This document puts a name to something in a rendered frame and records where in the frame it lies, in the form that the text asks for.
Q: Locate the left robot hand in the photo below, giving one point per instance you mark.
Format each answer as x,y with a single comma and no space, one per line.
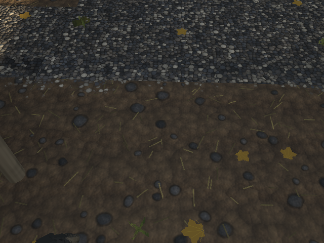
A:
59,238

